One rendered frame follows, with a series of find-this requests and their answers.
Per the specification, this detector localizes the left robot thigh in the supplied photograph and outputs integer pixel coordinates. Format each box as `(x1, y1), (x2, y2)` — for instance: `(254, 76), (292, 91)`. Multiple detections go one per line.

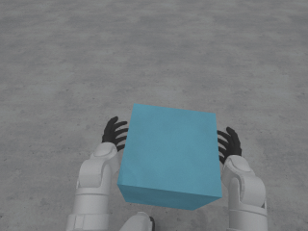
(119, 215), (153, 231)

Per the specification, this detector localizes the robot left hand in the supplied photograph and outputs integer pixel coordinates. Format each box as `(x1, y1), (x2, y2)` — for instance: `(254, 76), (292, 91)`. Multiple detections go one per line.
(101, 116), (129, 152)

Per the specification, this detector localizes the robot right forearm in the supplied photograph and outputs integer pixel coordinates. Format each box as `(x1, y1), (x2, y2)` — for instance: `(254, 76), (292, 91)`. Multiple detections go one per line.
(220, 155), (269, 231)

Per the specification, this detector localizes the robot right hand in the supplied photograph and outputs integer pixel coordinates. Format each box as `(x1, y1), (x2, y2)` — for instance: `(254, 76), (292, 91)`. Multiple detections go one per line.
(217, 127), (242, 165)

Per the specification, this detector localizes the robot left shin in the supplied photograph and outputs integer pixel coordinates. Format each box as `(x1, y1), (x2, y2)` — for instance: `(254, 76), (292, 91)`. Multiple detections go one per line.
(137, 212), (150, 219)

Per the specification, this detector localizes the robot left forearm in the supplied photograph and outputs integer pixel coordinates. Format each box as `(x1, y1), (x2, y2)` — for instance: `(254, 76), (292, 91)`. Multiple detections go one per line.
(64, 141), (120, 231)

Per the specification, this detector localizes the carton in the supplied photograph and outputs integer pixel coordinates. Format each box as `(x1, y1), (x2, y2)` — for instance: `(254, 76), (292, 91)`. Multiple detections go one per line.
(116, 103), (222, 211)

